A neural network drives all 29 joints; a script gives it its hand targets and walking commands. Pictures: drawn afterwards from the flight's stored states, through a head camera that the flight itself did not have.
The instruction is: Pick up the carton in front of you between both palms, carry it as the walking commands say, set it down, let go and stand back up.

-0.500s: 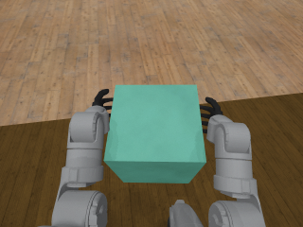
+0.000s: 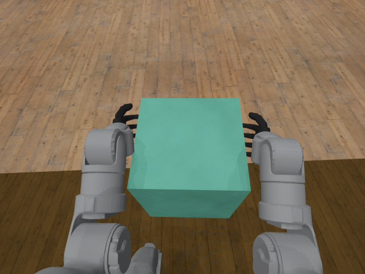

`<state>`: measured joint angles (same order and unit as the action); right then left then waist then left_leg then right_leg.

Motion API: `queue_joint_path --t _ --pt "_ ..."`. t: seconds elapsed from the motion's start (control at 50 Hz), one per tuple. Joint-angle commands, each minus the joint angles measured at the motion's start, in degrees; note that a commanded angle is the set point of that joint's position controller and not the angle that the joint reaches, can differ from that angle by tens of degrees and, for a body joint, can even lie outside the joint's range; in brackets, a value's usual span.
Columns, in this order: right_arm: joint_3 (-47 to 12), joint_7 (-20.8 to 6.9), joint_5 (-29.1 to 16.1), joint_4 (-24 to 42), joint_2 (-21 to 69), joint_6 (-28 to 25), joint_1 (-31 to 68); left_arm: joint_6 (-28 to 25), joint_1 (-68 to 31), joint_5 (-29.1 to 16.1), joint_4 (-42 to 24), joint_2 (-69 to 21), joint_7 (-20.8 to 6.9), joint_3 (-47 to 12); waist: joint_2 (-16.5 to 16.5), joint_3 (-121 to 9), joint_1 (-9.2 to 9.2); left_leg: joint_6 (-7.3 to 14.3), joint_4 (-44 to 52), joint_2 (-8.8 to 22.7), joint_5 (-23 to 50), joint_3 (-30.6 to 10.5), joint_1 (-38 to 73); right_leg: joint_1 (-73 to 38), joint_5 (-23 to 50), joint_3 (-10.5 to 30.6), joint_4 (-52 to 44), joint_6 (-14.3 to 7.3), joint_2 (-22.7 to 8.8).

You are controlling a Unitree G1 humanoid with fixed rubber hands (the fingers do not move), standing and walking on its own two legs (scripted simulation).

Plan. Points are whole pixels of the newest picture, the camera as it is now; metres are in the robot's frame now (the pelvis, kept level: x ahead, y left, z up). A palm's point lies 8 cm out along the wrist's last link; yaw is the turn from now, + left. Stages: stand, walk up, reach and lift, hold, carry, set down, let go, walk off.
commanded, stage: carry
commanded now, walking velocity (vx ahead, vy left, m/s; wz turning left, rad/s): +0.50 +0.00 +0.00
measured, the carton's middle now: (189, 164) +0.36 +0.02 +0.01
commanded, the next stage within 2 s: none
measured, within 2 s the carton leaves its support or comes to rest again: neither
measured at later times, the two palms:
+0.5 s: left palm (147, 71) +0.66 +0.17 +0.04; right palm (239, 86) +0.62 -0.12 +0.03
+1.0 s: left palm (164, 29) +0.93 +0.15 +0.04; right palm (237, 35) +0.93 -0.13 +0.02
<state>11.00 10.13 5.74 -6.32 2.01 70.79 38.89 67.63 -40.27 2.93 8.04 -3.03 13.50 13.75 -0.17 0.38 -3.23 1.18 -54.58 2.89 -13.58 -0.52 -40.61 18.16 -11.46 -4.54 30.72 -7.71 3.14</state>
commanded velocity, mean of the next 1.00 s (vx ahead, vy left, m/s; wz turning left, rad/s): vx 0.50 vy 0.00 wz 0.00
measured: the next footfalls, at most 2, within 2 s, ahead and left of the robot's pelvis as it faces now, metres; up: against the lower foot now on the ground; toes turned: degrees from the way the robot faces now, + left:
left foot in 0.22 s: +0.31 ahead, +0.10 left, -0.04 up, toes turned +1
right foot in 0.76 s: +0.60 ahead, -0.05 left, -0.07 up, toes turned -3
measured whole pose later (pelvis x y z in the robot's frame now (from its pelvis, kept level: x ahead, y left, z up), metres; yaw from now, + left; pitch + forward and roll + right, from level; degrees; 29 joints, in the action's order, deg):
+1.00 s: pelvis +0.56 +0.00 -0.07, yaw +0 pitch +5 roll +1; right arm 10.8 12.4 5.0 -13.0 1.7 73.4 41.9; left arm 66.6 -41.6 4.0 10.7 -5.3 17.1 16.0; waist -0.3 -0.1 -2.1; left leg 1.2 -58.4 2.0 -19.9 0.1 -37.0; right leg 20.6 -9.0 -5.2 30.9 -7.5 2.5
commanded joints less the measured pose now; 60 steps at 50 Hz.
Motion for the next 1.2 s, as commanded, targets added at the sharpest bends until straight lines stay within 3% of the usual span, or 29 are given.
queue_joint_path --t 0.0,0.12,0.14,0.18,0.2,0.22,0.24,0.26,0.28,0.3,0.32,0.36,0.5,0.6,0.64,0.68,0.7,0.72,0.74,0.76,0.78,0.8,0.82,0.86,0.9,0.96,1.02,1.1,1.18 --pt "-34.1 -12.5 -24.6 9.1 63.4 -3.9 43.7 1.1 -40.0 -27.8 -4.4 -65.7 -22.4 -36.2 6.7 -29.0 -1.34 0.2 5.7 -1.2 7.6 2.4 -3.6 -27.8 39.4 13.6 -2.5 -3.6 -13.3" --pt "-33.3 -14.1 -22.8 3.6 61.5 -3.4 40.3 0.7 -34.0 -25.3 3.8 -64.8 -23.1 -35.4 6.5 -23.8 -3.94 2.2 26.4 -5.1 19.6 6.7 2.7 -28.6 36.9 10.5 3.2 -2.6 -10.2" --pt "-32.6 -14.5 -22.5 2.4 61.3 -3.5 39.7 0.4 -33.4 -25.1 5.3 -65.0 -23.3 -35.1 7.0 -23.5 -2.93 3.2 29.8 -5.2 21.3 6.8 8.4 -25.9 36.1 9.6 5.5 -1.4 -10.0" --pt "-30.7 -15.2 -21.5 0.0 60.7 -4.0 38.5 -0.1 -33.2 -25.3 8.0 -65.8 -23.8 -34.4 4.9 -26.1 1.91 4.2 34.5 -5.2 26.7 8.8 27.4 -16.6 35.4 4.6 17.1 1.7 -8.2" --pt "-29.4 -15.7 -21.0 -1.0 59.9 -4.2 37.7 -0.4 -33.1 -25.0 9.3 -66.0 -24.0 -34.2 0.9 -28.4 4.11 4.2 29.4 1.7 34.7 2.0 40.1 -5.2 18.7 3.3 27.2 3.2 -6.4" --pt "-28.0 -16.0 -20.8 -2.6 59.1 -4.4 37.3 -0.5 -32.5 -24.6 11.3 -67.1 -24.3 -34.2 -7.3 -31.5 3.3 5.4 18.6 14.7 59.4 -12.5 52.5 7.7 -17.6 1.4 35.0 5.2 -2.8" --pt "-26.8 -16.1 -20.2 -3.5 57.2 -4.9 37.1 -0.3 -33.6 -25.1 12.1 -68.2 -24.3 -32.4 -17.5 -36.7 7.19 17.2 21.7 21.7 44.5 -29.6 63.6 22.7 -25.5 4.8 49.7 7.1 2.0" --pt "-27.5 -16.5 -21.4 -2.6 59.4 -5.4 37.9 -0.7 -34.8 -24.7 11.0 -68.5 -24.1 -32.6 -13.7 -35.9 7.32 17.9 25.8 19.4 23.1 -32.1 60.1 26.9 -22.6 6.4 52.0 5.7 -0.7" --pt "-29.1 -16.9 -23.7 1.0 62.1 -5.9 42.4 -1.0 -36.8 -24.9 9.4 -69.4 -23.8 -32.7 -9.1 -31.8 7.03 15.6 28.0 15.3 15.2 -28.5 54.2 28.1 -19.9 6.1 50.0 5.2 -2.1" --pt "-30.7 -17.2 -26.2 4.7 64.4 -6.1 47.5 -1.3 -37.4 -24.9 7.7 -70.0 -23.2 -32.4 -4.0 -29.4 6.17 13.5 29.5 13.6 14.5 -25.3 49.2 27.2 -16.4 6.1 46.3 5.3 -3.8" --pt "-32.3 -17.3 -28.7 7.3 66.1 -6.3 51.4 -1.4 -37.2 -24.7 6.1 -70.2 -22.6 -32.1 -2.6 -28.4 5.34 13.0 30.6 13.1 15.6 -23.3 44.8 25.2 -14.5 6.3 43.0 5.5 -4.9" --pt "-34.4 -17.3 -31.4 10.3 67.9 -6.6 54.0 -1.6 -36.4 -24.2 3.7 -70.6 -21.3 -32.4 -3.0 -28.6 4.86 11.7 31.6 11.9 15.6 -19.6 40.6 21.3 -12.6 5.6 38.2 5.9 -5.4" --pt "-35.2 -17.7 -31.5 10.6 67.5 -6.1 48.5 -2.2 -31.8 -21.8 0.2 -69.7 -18.9 -35.5 -6.0 -30.2 7.45 10.6 26.9 9.0 41.1 -10.9 50.5 28.5 -0.1 3.1 24.1 6.2 -5.7" --pt "-35.8 -17.1 -30.3 12.3 64.1 -5.0 48.8 -0.7 -32.5 -21.6 -2.0 -67.3 -18.9 -37.3 -5.9 -27.3 9.74 9.2 24.1 5.3 44.1 -6.0 53.5 25.1 12.0 0.1 8.2 5.3 -2.9" --pt "-35.3 -16.8 -28.9 9.2 62.7 -4.2 46.0 0.1 -31.9 -20.9 -0.2 -65.4 -19.1 -37.1 -6.0 -25.5 10.21 8.6 22.9 4.8 42.6 -5.0 52.5 20.9 15.8 -0.8 1.1 4.7 -1.9" --pt "-35.0 -17.0 -28.5 6.3 62.3 -3.6 45.2 0.8 -30.8 -20.2 2.6 -63.8 -19.7 -35.9 -6.2 -24.7 8.34 6.7 18.6 4.0 42.0 -3.1 48.1 10.7 18.7 -1.5 -5.8 3.3 -1.0" --pt "-34.7 -17.2 -28.7 4.9 62.3 -3.3 45.4 1.0 -30.0 -19.7 4.2 -63.1 -19.9 -34.9 -5.5 -25.5 6.03 5.3 13.1 3.0 42.8 -0.9 44.5 2.1 21.4 -3.1 -8.8 2.6 -0.3" --pt "-34.2 -17.4 -28.7 3.3 62.1 -3.1 45.4 1.1 -29.9 -19.2 5.3 -62.5 -20.2 -33.8 -3.9 -27.7 3.25 3.8 5.1 1.6 36.7 1.8 37.7 -9.3 25.2 -2.2 -8.8 2.3 -2.2" --pt "-33.5 -17.6 -28.7 2.3 61.4 -2.9 46.4 1.3 -28.7 -18.9 7.0 -61.4 -20.6 -32.2 2.0 -30.8 1.33 2.4 -5.5 -0.6 13.0 3.0 24.4 -23.2 42.8 8.1 -1.1 1.1 -12.2" --pt "-33.5 -17.6 -29.0 0.4 63.5 -2.3 48.6 1.3 -30.2 -18.1 8.8 -59.3 -20.8 -30.5 13.8 -35.8 1.49 -0.1 -18.1 -7.2 -21.5 2.4 6.0 -40.3 57.2 27.5 4.5 -7.3 -25.7" --pt "-32.1 -17.4 -28.8 0.1 63.2 -2.1 48.6 1.3 -29.4 -19.0 10.1 -59.6 -21.0 -29.6 15.8 -39.0 -0.53 0.5 -26.3 -7.3 -23.7 -0.7 -2.1 -42.5 30.7 37.3 0.1 -12.5 -27.2" --pt "-31.7 -17.1 -28.6 1.4 63.5 -2.3 50.7 1.3 -30.6 -20.2 9.2 -61.4 -21.5 -29.2 11.4 -34.2 -0.75 1.6 -25.1 -4.8 -20.1 -1.8 -5.2 -36.3 16.4 35.8 -3.3 -10.1 -23.2" --pt "-31.1 -16.8 -28.5 2.0 64.6 -2.5 52.2 1.4 -33.3 -21.3 7.8 -63.0 -21.9 -29.5 6.3 -30.7 0.02 1.9 -21.4 -3.2 -15.7 -1.9 -5.0 -30.5 12.4 32.1 -5.6 -7.7 -20.8" --pt "-30.1 -15.8 -28.3 4.0 65.1 -3.1 53.5 1.5 -39.4 -24.3 4.9 -66.8 -22.5 -30.8 3.1 -27.4 1.75 1.1 -13.8 -1.1 -10.8 -1.5 0.1 -20.3 13.6 25.9 -7.9 -6.0 -18.8" --pt "-29.7 -14.9 -28.0 5.2 65.7 -3.6 53.9 1.5 -41.7 -25.9 3.4 -68.4 -22.7 -31.4 4.5 -27.8 2.18 0.4 -8.8 -0.9 -9.3 0.0 3.0 -17.3 15.4 21.7 -8.9 -5.5 -17.6" --pt "-30.3 -13.7 -27.1 7.1 66.0 -4.1 53.7 1.6 -41.7 -26.2 2.9 -69.1 -22.8 -31.5 6.0 -28.9 0.82 -0.5 -2.6 -0.2 -4.1 0.9 -0.3 -21.4 26.3 17.9 -7.3 -6.0 -17.0" --pt "-31.0 -12.9 -26.4 8.6 65.0 -4.0 53.1 1.9 -41.3 -26.1 1.6 -68.4 -22.6 -32.1 6.4 -29.7 -0.3 -0.7 2.8 -0.2 3.2 1.6 -2.1 -25.7 34.4 14.5 -4.9 -4.7 -15.3" --pt "-31.2 -12.8 -24.7 6.3 63.4 -3.2 49.7 2.2 -36.9 -24.6 4.8 -67.1 -22.6 -32.3 7.5 -28.0 -2.19 0.0 12.1 -1.8 10.7 3.5 -3.1 -30.5 39.2 12.0 -1.7 -3.6 -12.8" --pt "-30.2 -14.3 -23.5 1.3 63.0 -3.1 46.6 1.3 -33.6 -23.4 9.7 -67.3 -23.2 -31.7 7.1 -24.1 -3.95 1.3 25.5 -4.5 17.1 6.3 0.7 -31.2 37.1 10.9 2.9 -2.5 -11.4"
